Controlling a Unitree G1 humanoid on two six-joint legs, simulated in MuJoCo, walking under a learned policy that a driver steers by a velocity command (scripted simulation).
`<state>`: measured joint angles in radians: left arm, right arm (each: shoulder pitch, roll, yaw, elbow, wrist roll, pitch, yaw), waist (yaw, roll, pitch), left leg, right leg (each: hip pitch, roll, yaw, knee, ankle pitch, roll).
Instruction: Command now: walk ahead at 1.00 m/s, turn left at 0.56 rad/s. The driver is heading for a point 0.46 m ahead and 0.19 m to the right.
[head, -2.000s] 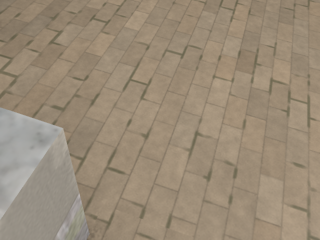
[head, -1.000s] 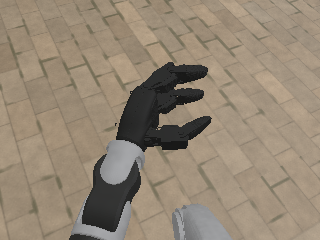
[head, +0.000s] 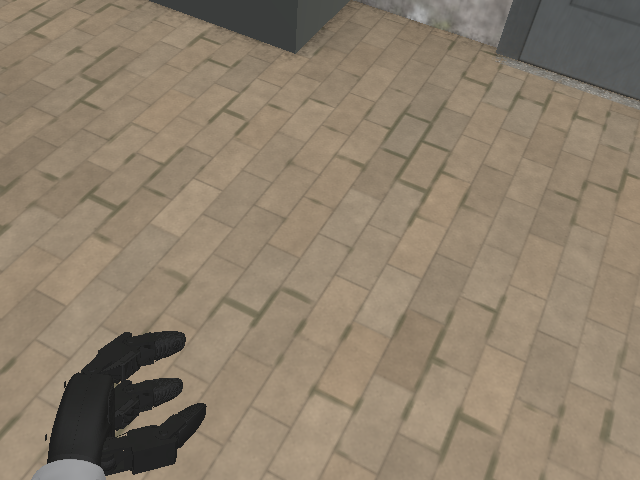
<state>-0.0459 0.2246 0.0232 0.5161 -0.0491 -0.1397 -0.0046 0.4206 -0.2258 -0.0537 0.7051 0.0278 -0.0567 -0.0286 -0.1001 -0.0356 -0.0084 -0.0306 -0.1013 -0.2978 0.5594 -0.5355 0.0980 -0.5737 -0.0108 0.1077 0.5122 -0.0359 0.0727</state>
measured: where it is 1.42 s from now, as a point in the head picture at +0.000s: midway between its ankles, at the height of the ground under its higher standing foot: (318, 403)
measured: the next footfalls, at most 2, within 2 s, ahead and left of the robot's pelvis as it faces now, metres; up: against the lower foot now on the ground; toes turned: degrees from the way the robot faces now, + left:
right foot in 0.02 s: +0.21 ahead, -0.16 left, +0.00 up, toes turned +8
left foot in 0.36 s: +0.41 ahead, +0.12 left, +0.00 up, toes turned -9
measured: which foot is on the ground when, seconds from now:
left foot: down 0.00-0.02, up 0.04-0.34, down 0.36-0.72, up 0.74-1.00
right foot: up 0.00-0.00, down 0.02-0.36, up 0.38-0.70, down 0.72-1.00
